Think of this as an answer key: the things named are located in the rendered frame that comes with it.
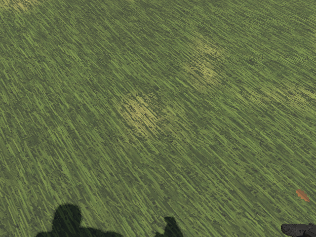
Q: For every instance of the robot right hand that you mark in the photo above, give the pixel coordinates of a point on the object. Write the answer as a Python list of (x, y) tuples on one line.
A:
[(299, 230)]

